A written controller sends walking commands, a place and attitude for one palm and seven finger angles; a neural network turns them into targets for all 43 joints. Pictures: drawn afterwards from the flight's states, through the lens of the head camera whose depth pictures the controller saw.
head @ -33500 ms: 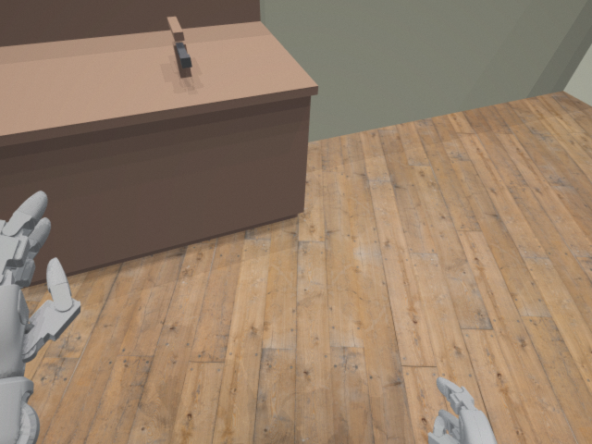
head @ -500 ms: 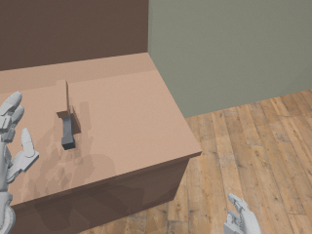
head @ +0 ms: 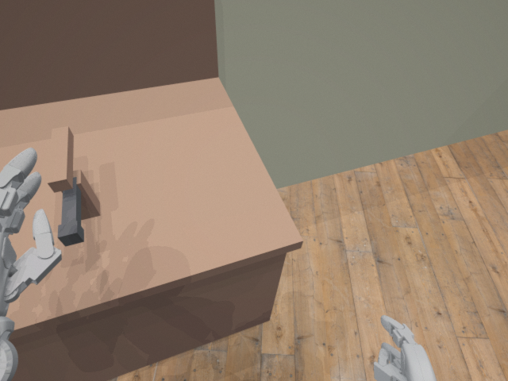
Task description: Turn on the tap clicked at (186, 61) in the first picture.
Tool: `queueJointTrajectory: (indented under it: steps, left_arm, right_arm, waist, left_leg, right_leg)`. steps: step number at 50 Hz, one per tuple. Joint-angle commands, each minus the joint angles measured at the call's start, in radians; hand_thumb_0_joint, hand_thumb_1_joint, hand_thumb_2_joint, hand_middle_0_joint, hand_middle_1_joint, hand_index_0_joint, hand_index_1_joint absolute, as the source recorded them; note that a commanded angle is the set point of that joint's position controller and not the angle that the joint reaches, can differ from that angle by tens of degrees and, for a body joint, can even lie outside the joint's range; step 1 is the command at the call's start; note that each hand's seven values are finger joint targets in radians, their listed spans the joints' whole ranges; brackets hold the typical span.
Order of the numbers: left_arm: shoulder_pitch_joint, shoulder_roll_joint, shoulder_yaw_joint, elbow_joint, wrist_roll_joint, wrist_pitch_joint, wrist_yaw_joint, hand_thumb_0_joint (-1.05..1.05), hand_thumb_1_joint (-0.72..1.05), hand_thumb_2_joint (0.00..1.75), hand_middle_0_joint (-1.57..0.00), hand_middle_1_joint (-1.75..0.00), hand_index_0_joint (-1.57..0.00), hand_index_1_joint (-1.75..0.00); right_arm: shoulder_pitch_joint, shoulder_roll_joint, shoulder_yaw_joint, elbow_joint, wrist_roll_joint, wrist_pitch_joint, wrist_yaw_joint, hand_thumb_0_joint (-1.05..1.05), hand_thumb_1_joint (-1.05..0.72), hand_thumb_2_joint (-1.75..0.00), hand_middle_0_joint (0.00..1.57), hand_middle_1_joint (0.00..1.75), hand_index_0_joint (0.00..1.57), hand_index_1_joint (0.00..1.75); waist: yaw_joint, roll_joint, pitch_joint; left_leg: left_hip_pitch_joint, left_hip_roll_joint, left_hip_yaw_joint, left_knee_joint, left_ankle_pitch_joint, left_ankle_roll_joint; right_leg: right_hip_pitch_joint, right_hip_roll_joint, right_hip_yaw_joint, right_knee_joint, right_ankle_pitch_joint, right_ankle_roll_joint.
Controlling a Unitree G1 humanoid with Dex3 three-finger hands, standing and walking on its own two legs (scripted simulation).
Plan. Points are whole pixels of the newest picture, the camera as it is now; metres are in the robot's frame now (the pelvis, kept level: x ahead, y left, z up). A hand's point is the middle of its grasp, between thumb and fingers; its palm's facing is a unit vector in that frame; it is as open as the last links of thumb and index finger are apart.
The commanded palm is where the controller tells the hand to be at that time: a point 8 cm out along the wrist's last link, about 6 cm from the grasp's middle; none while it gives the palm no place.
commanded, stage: shuffle to correct the standing spot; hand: left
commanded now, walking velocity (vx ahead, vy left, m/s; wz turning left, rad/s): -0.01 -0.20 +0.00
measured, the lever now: (71, 233) +0.32 +0.32 +0.03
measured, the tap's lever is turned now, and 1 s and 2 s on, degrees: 0 0 0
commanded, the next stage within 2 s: none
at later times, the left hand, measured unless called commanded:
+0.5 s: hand (56, 254) +0.22 +0.24 +0.17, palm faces +0.33 -0.86 -0.40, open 7.5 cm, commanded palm +0.16 +0.27 +0.18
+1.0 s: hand (51, 256) +0.22 +0.24 +0.16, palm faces +0.33 -0.86 -0.40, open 7.5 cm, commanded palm +0.15 +0.28 +0.18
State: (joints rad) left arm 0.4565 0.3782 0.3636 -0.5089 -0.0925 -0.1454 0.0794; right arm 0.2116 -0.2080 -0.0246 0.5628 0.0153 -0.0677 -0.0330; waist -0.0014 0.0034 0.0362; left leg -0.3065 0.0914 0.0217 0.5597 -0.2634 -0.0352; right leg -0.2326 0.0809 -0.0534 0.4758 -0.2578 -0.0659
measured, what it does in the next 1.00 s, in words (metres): stands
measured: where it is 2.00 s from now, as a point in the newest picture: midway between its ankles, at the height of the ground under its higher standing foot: outside the picture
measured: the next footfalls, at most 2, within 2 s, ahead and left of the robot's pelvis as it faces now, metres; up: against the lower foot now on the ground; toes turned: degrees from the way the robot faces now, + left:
none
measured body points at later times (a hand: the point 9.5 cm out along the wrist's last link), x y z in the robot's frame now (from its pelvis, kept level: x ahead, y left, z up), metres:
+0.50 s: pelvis +0.00 -0.01 +0.00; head +0.02 +0.01 +0.45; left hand +0.19 +0.28 +0.19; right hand +0.17 -0.24 -0.08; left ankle +0.02 +0.14 -0.73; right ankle +0.00 -0.08 -0.73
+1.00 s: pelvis +0.00 +0.00 +0.00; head +0.03 +0.01 +0.45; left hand +0.19 +0.29 +0.19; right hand +0.16 -0.23 -0.08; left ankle +0.02 +0.14 -0.73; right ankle +0.00 -0.08 -0.73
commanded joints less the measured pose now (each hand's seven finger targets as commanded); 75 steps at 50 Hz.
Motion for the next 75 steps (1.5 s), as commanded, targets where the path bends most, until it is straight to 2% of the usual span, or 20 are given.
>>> queueJointTrajectory:
  steps: [1,7,11,14,16,20,21,24,27,30,34,40,42,48,50,54,58,62,66,75]
  left_arm:
    - [-0.045,0.185,0.123,-0.231,-0.008,-0.06,0.026,0.0,0.9,0.9,-0.2,-0.3,-0.2,-0.3]
    - [-0.032,0.204,0.145,-0.24,-0.006,-0.068,0.021,0.0,0.9,0.9,-0.2,-0.3,-0.2,-0.3]
    - [-0.022,0.174,0.117,-0.21,-0.008,-0.063,0.012,0.0,0.9,0.9,-0.2,-0.3,-0.2,-0.3]
    - [-0.029,0.19,0.13,-0.228,-0.011,-0.062,0.014,0.0,0.9,0.9,-0.2,-0.3,-0.2,-0.3]
    - [-0.035,0.188,0.124,-0.243,-0.011,-0.065,0.018,0.0,0.9,0.9,-0.2,-0.3,-0.2,-0.3]
    - [-0.045,0.215,0.146,-0.267,-0.007,-0.065,0.02,0.0,0.9,0.9,-0.2,-0.3,-0.2,-0.3]
    - [-0.051,0.197,0.131,-0.254,-0.007,-0.068,0.019,0.0,0.9,0.9,-0.2,-0.3,-0.2,-0.3]
    - [-0.041,0.2,0.139,-0.235,-0.004,-0.065,0.015,0.0,0.9,0.9,-0.2,-0.3,-0.2,-0.3]
    - [-0.036,0.189,0.128,-0.217,-0.006,-0.059,0.013,0.0,0.9,0.9,-0.2,-0.3,-0.2,-0.3]
    - [-0.036,0.184,0.12,-0.228,-0.01,-0.054,0.016,0.0,0.9,0.9,-0.2,-0.3,-0.2,-0.3]
    - [-0.052,0.192,0.124,-0.234,-0.008,-0.058,0.022,0.0,0.9,0.9,-0.2,-0.3,-0.2,-0.3]
    - [-0.054,0.199,0.13,-0.25,-0.002,-0.06,0.028,0.0,0.9,0.9,-0.2,-0.3,-0.2,-0.3]
    - [-0.051,0.199,0.131,-0.238,0.001,-0.062,0.026,0.0,0.9,0.9,-0.2,-0.3,-0.2,-0.3]
    - [-0.023,0.184,0.12,-0.235,-0.005,-0.057,0.02,0.0,0.9,0.9,-0.2,-0.3,-0.2,-0.3]
    - [-0.016,0.198,0.131,-0.249,-0.009,-0.054,0.025,0.0,0.9,0.9,-0.2,-0.3,-0.2,-0.3]
    - [-0.019,0.199,0.137,-0.237,-0.008,-0.053,0.025,0.0,0.9,0.9,-0.2,-0.3,-0.2,-0.3]
    - [-0.03,0.197,0.133,-0.257,-0.008,-0.057,0.026,0.0,0.9,0.9,-0.2,-0.3,-0.2,-0.3]
    - [-0.02,0.199,0.136,-0.242,-0.005,-0.053,0.025,0.0,0.9,0.9,-0.2,-0.3,-0.2,-0.3]
    - [-0.027,0.175,0.109,-0.231,-0.008,-0.051,0.025,0.0,0.9,0.9,-0.2,-0.3,-0.2,-0.3]
    - [-0.028,0.2,0.133,-0.253,-0.009,-0.048,0.031,0.0,0.9,0.9,-0.2,-0.3,-0.2,-0.3]
  right_arm:
    - [-0.079,-0.105,-0.036,-0.157,-0.002,-0.051,-0.016,0.0,-0.9,-0.9,0.2,0.3,0.2,0.3]
    - [-0.073,-0.113,-0.043,-0.161,-0.003,-0.049,-0.018,0.0,-0.9,-0.9,0.2,0.3,0.2,0.3]
    - [-0.061,-0.112,-0.041,-0.157,-0.003,-0.046,-0.015,0.0,-0.9,-0.9,0.2,0.3,0.2,0.3]
    - [-0.053,-0.112,-0.048,-0.16,0.0,-0.046,-0.012,0.0,-0.9,-0.9,0.2,0.3,0.2,0.3]
    - [-0.061,-0.108,-0.039,-0.153,-0.004,-0.046,-0.014,0.0,-0.9,-0.9,0.2,0.3,0.2,0.3]
    - [-0.082,-0.106,-0.038,-0.163,-0.001,-0.049,-0.02,0.0,-0.9,-0.9,0.2,0.3,0.2,0.3]
    - [-0.073,-0.106,-0.032,-0.156,-0.008,-0.046,-0.019,0.0,-0.9,-0.9,0.2,0.3,0.2,0.3]
    - [-0.063,-0.109,-0.04,-0.161,-0.004,-0.048,-0.015,0.0,-0.9,-0.9,0.2,0.3,0.2,0.3]
    - [-0.061,-0.11,-0.041,-0.163,-0.002,-0.047,-0.013,0.0,-0.9,-0.9,0.2,0.3,0.2,0.3]
    - [-0.066,-0.104,-0.039,-0.162,0.004,-0.046,-0.012,0.0,-0.9,-0.9,0.2,0.3,0.2,0.3]
    - [-0.066,-0.103,-0.036,-0.16,-0.001,-0.045,-0.012,0.0,-0.9,-0.9,0.2,0.3,0.2,0.3]
    - [-0.086,-0.103,-0.031,-0.16,0.002,-0.048,-0.017,0.0,-0.9,-0.9,0.2,0.3,0.2,0.3]
    - [-0.073,-0.108,-0.032,-0.159,-0.003,-0.047,-0.015,0.0,-0.9,-0.9,0.2,0.3,0.2,0.3]
    - [-0.057,-0.108,-0.041,-0.162,0.002,-0.045,-0.007,0.0,-0.9,-0.9,0.2,0.3,0.2,0.3]
    - [-0.065,-0.104,-0.038,-0.16,0.004,-0.046,-0.009,0.0,-0.9,-0.9,0.2,0.3,0.2,0.3]
    - [-0.06,-0.104,-0.038,-0.157,-0.002,-0.04,-0.011,0.0,-0.9,-0.9,0.2,0.3,0.2,0.3]
    - [-0.068,-0.107,-0.036,-0.158,-0.001,-0.04,-0.012,0.0,-0.9,-0.9,0.2,0.3,0.2,0.3]
    - [-0.068,-0.107,-0.038,-0.16,0.0,-0.038,-0.012,0.0,-0.9,-0.9,0.2,0.3,0.2,0.3]
    - [-0.063,-0.106,-0.032,-0.154,0.001,-0.036,-0.009,0.0,-0.9,-0.9,0.2,0.3,0.2,0.3]
    - [-0.078,-0.103,-0.032,-0.16,0.006,-0.038,-0.012,0.0,-0.9,-0.9,0.2,0.3,0.2,0.3]
  waist:
    - [-0.004,0.013,-0.14]
    - [0.003,0.076,-0.147]
    - [-0.004,0.03,-0.137]
    - [-0.005,0.002,-0.158]
    - [-0.008,0.021,-0.15]
    - [-0.001,0.071,-0.133]
    - [-0.004,0.084,-0.131]
    - [0.002,0.081,-0.142]
    - [-0.001,0.059,-0.134]
    - [-0.007,0.022,-0.131]
    - [-0.008,0.021,-0.109]
    - [-0.005,0.107,-0.107]
    - [-0.001,0.11,-0.119]
    - [-0.006,0.048,-0.154]
    - [-0.01,0.06,-0.151]
    - [-0.01,0.034,-0.137]
    - [-0.01,0.093,-0.137]
    - [-0.006,0.082,-0.14]
    - [-0.016,0.046,-0.133]
    - [-0.013,0.073,-0.129]
  left_leg:
    - [0.119,0.022,-0.036,-0.004,0.131,0.062]
    - [0.098,0.076,-0.076,-0.046,0.245,0.074]
    - [0.088,0.052,-0.051,-0.012,0.19,0.066]
    - [0.1,0.029,-0.035,0.023,0.146,0.06]
    - [0.107,0.037,-0.049,-0.005,0.157,0.064]
    - [0.112,0.075,-0.084,-0.052,0.181,0.073]
    - [0.083,0.085,-0.092,-0.07,0.175,0.078]
    - [0.076,0.096,-0.097,-0.07,0.181,0.079]
    - [0.069,0.078,-0.081,-0.055,0.152,0.071]
    - [0.088,0.041,-0.061,-0.021,0.078,0.061]
    - [0.065,0.038,-0.065,-0.033,-0.008,0.065]
    - [0.07,0.084,-0.118,-0.107,0.076,0.079]
    - [0.05,0.108,-0.132,-0.118,0.122,0.086]
    - [0.08,0.064,-0.079,-0.036,0.126,0.068]
    - [0.104,0.058,-0.081,-0.033,0.142,0.065]
    - [0.074,0.064,-0.084,-0.031,0.119,0.069]
    - [0.079,0.082,-0.108,-0.063,0.156,0.074]
    - [0.079,0.093,-0.107,-0.066,0.169,0.077]
    - [0.078,0.062,-0.086,-0.037,0.131,0.067]
    - [0.081,0.069,-0.106,-0.059,0.134,0.07]
  right_leg:
    - [-0.037,-0.173,0.137,-0.102,0.192,0.007]
    - [0.019,-0.136,0.091,-0.054,0.238,0.043]
    - [0.011,-0.149,0.11,-0.076,0.244,0.032]
    - [0.006,-0.178,0.144,-0.084,0.253,0.014]
    - [-0.009,-0.171,0.128,-0.077,0.231,0.009]
    - [-0.016,-0.143,0.117,-0.062,0.205,0.03]
    - [0.005,-0.131,0.096,-0.058,0.183,0.04]
    - [0.035,-0.128,0.093,-0.063,0.189,0.048]
    - [0.036,-0.136,0.101,-0.077,0.194,0.041]
    - [-0.008,-0.166,0.143,-0.103,0.172,0.011]
    - [-0.039,-0.171,0.151,-0.119,0.078,0.011]
    - [-0.008,-0.129,0.103,-0.075,0.118,0.034]
    - [0.036,-0.114,0.078,-0.063,0.132,0.05]
    - [0.035,-0.148,0.11,-0.087,0.19,0.021]
    - [0.009,-0.159,0.122,-0.083,0.209,0.006]
    - [0.012,-0.154,0.118,-0.085,0.181,0.017]
    - [0.016,-0.139,0.099,-0.067,0.182,0.023]
    - [0.036,-0.133,0.091,-0.074,0.19,0.037]
    - [0.013,-0.151,0.111,-0.087,0.193,0.013]
    - [0.01,-0.15,0.111,-0.081,0.174,0.014]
